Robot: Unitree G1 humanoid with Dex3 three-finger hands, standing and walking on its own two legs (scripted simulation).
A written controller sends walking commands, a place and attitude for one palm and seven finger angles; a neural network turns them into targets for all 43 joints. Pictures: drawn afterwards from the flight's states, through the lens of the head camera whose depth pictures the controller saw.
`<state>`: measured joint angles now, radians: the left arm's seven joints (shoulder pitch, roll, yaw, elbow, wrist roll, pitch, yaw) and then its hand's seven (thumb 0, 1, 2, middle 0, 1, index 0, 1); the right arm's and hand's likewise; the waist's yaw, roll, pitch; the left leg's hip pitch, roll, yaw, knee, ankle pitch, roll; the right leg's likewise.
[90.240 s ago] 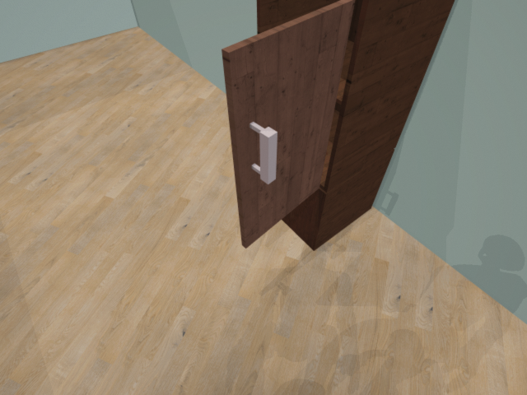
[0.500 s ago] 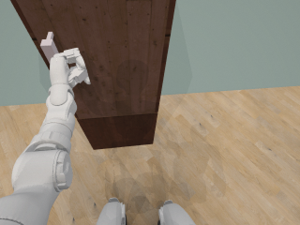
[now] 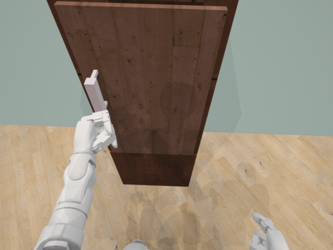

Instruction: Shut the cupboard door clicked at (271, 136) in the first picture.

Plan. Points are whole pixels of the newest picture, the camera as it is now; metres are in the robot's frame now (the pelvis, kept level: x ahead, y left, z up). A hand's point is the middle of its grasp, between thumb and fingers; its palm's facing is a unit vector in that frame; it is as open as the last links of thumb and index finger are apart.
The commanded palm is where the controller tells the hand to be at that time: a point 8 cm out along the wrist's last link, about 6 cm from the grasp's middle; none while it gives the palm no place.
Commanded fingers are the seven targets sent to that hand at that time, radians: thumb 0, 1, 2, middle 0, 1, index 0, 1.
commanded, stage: draw the hand back to the body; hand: left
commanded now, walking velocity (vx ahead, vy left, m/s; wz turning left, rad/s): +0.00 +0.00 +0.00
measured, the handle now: (98, 94) +0.50 +0.22 +0.07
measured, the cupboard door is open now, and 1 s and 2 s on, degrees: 0 0 0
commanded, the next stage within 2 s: step back with the hand held close in 1.56 s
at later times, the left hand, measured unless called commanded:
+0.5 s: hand (76, 149) +0.28 +0.19 +0.14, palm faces +0.06 -1.00 -0.04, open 3.1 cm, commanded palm +0.25 +0.24 +0.14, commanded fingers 0.00 0.90 0.90 -1.11 -1.29 -1.11 -1.29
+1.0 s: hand (5, 166) +0.22 +0.26 +0.19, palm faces +0.38 -0.86 -0.34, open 4.7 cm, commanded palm +0.17 +0.30 +0.21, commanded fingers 0.00 0.90 0.90 -0.42 -0.54 -0.42 -0.54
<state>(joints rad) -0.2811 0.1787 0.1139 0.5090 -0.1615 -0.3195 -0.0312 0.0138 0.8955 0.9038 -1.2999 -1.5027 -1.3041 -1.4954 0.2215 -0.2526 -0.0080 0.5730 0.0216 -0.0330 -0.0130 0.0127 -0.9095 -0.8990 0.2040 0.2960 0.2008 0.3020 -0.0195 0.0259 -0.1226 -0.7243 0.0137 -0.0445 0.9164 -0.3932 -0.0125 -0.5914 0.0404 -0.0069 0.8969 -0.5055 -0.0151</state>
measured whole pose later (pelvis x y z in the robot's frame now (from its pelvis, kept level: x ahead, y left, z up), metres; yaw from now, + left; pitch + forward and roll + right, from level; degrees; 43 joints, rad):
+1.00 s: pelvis +0.00 +0.02 +0.05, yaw +0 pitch -2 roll +0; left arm 0.35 0.33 0.25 -0.26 -0.07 -0.08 0.10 0.01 0.89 0.90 -0.68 -0.83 -0.69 -0.82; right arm 0.19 -0.22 0.06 0.61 0.02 -0.08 -0.08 0.02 -0.91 -0.90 0.21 0.30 0.20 0.30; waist 0.06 0.06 -0.03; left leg -0.23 -0.01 -0.01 0.50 -0.23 0.01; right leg -0.10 0.00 0.03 0.47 -0.32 0.01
